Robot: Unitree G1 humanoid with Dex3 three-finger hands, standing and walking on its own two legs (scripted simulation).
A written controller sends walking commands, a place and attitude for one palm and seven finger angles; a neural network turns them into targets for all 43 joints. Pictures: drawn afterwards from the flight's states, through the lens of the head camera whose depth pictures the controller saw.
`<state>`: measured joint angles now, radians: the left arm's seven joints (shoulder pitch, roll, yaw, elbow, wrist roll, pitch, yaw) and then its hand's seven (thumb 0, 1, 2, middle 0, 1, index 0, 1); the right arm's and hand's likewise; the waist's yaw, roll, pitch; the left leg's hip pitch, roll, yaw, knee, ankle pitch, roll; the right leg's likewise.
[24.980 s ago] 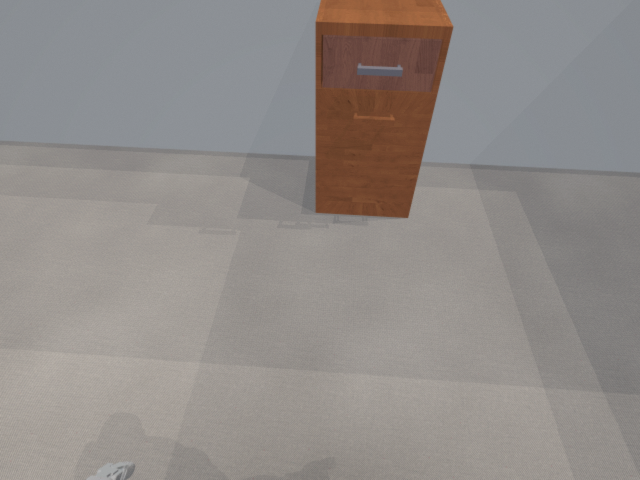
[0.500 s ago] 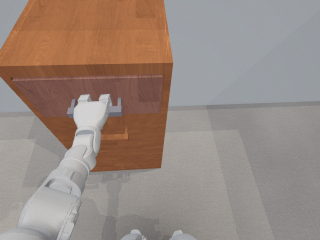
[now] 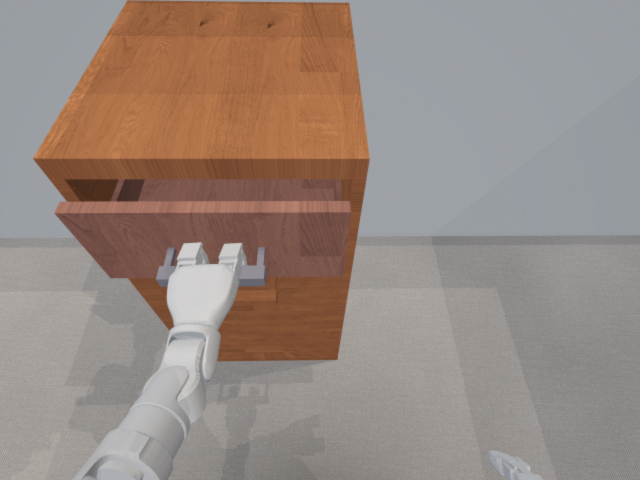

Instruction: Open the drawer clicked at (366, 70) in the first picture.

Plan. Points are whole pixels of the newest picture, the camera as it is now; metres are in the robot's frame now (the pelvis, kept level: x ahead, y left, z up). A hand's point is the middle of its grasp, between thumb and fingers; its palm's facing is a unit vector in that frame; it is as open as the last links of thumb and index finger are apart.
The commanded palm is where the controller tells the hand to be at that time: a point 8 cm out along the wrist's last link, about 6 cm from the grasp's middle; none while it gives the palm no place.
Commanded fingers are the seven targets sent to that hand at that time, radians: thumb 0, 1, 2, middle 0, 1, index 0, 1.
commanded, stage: pull the drawer open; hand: left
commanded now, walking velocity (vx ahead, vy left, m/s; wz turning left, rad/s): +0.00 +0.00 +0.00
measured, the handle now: (214, 264) +0.41 +0.17 -0.02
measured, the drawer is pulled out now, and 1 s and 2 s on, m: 0.06 0.07 0.12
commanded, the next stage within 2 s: none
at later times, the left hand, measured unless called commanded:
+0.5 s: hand (214, 302) +0.36 +0.16 -0.04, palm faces -0.03 -0.04 -1.00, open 5.5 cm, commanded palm +0.35 +0.16 +0.02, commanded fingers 0.00 0.90 0.90 -0.40 -1.35 -0.40 -1.35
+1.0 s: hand (215, 311) +0.35 +0.16 -0.04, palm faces -0.03 -0.09 -1.00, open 5.7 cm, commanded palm +0.30 +0.15 +0.02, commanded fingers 0.00 0.90 0.90 -0.40 -1.35 -0.40 -1.35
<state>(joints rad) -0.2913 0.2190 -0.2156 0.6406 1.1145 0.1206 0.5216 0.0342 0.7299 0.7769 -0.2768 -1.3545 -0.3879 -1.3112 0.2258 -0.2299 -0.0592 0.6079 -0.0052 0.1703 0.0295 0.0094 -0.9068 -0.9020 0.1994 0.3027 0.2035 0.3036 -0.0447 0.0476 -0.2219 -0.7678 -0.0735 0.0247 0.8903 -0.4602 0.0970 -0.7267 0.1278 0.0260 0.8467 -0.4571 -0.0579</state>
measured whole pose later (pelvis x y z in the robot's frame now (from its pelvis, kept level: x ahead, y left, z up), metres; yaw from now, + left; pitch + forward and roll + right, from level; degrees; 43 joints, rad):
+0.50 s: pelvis -0.04 -0.01 -0.02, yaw +2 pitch +20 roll -2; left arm -0.58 0.25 -0.18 0.97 1.11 0.06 0.52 0.00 0.71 0.82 -0.36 -1.35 -0.42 -1.35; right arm 0.30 -0.21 -0.05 0.68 0.00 0.17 -0.01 0.01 -0.91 -0.90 0.20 0.30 0.21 0.30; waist -0.06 0.06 -0.21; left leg -0.89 -0.08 0.01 0.98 -0.43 0.09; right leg -0.85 0.12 -0.01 0.95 -0.45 -0.07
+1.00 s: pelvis -0.03 -0.01 -0.01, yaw -1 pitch +20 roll -1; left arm -0.38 0.25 -0.16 0.78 1.07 0.07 0.51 0.03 0.73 0.77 -0.28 -1.35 -0.39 -1.31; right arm 0.29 -0.22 -0.06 0.64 0.00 0.16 0.02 0.01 -0.91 -0.90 0.20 0.30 0.20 0.30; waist -0.05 0.06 -0.23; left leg -0.82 -0.06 0.04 0.91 -0.44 0.09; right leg -0.79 0.13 0.03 0.89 -0.44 -0.07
